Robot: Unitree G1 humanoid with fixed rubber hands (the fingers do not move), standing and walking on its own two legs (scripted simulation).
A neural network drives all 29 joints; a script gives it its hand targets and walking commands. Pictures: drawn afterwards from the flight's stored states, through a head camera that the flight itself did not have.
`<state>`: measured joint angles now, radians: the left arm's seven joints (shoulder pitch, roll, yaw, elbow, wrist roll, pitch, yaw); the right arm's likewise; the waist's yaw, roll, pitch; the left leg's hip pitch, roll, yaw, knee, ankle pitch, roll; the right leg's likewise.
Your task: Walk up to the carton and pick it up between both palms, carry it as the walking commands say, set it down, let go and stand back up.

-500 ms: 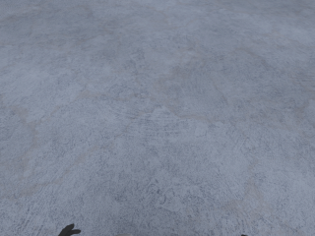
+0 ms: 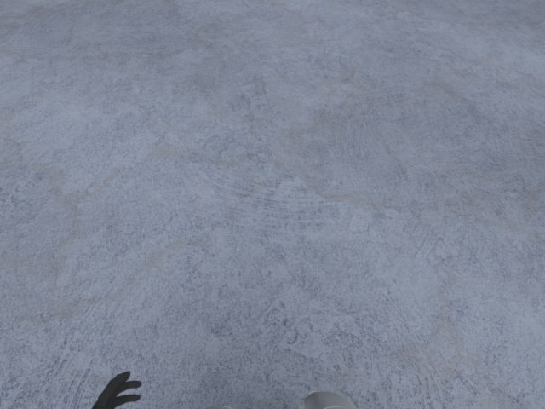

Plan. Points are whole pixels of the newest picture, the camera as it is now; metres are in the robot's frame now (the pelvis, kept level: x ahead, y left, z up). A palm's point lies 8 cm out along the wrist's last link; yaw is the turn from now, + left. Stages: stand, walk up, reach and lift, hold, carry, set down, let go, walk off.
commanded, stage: walk up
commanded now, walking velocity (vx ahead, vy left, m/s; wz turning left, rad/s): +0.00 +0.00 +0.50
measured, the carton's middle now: out of the picture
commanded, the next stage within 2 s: none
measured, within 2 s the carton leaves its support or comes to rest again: neither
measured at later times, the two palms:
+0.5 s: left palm out of the picture -0.02 +0.26 -0.09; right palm out of the picture +0.08 -0.24 -0.13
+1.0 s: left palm out of the picture -0.10 +0.32 -0.13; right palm out of the picture +0.04 -0.18 -0.09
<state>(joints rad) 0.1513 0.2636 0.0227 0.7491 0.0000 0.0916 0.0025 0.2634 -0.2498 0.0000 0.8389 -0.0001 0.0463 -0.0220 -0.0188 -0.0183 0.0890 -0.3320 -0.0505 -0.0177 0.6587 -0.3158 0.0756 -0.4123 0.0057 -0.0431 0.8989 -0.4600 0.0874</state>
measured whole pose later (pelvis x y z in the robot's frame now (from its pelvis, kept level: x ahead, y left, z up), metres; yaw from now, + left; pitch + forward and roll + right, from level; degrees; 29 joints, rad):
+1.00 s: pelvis -0.11 +0.05 +0.01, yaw +29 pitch +1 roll -5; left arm 0.14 0.27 0.04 0.75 0.00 0.11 0.00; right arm 0.31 -0.24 0.00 0.85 0.00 0.01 -0.04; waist -0.06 -0.03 0.10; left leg -0.33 -0.02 -0.07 0.61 -0.29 0.06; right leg -0.49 0.03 -0.05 1.12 -0.43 0.05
